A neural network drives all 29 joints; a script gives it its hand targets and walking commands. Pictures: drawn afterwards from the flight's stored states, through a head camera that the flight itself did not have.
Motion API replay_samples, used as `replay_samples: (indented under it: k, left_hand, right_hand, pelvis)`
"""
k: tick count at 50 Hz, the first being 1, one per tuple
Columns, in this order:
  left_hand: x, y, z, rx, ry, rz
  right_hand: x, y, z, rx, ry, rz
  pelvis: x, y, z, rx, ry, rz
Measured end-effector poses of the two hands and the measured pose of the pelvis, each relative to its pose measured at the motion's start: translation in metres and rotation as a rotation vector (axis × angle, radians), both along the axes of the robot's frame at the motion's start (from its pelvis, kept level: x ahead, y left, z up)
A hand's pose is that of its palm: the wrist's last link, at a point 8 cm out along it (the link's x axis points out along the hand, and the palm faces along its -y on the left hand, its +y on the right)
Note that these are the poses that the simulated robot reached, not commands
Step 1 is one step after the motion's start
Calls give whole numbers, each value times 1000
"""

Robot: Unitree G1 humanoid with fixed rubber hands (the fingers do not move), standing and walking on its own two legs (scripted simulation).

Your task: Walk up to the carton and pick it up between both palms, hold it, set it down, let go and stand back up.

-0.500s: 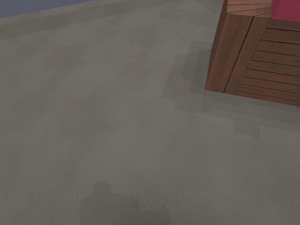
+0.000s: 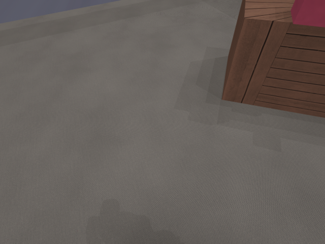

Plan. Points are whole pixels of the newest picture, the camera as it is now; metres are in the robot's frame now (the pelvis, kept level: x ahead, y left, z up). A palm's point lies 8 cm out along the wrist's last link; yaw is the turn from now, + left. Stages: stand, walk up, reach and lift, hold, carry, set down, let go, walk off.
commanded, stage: stand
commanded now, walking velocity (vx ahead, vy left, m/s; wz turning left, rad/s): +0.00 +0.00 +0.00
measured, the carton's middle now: out of the picture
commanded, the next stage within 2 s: none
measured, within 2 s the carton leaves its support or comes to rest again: neither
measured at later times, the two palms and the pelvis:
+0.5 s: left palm out of the picture -0.03 +0.20 -0.15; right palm out of the picture -0.03 -0.20 -0.15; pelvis -0.01 +0.00 +0.00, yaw +0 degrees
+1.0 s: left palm out of the picture -0.04 +0.20 -0.15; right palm out of the picture -0.03 -0.20 -0.15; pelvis -0.01 +0.00 +0.00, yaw +0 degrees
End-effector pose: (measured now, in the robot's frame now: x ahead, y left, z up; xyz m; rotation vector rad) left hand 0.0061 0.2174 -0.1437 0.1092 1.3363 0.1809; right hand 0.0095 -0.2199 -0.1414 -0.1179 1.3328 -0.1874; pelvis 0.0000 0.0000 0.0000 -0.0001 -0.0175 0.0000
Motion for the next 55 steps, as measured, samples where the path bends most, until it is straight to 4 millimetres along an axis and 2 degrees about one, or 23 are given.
replay_samples:
  k: [13,24,38,55]
  left_hand:
    - [-24,-13,-3,-27,76,9]
    - [-35,-18,-4,-39,106,10]
    - [-43,-18,-4,-42,129,7]
    - [-43,-20,-4,-49,130,4]
  right_hand:
    - [-24,11,-4,28,75,-13]
    - [-35,16,-4,38,102,-14]
    - [-44,21,-5,48,127,-16]
    - [-44,22,-4,48,131,-13]
  pelvis:
    - [-4,0,2,0,-10,0]
    - [-7,0,2,-1,-14,0]
    - [-8,1,3,-1,-7,-2]
    - [-6,1,3,0,-3,-2]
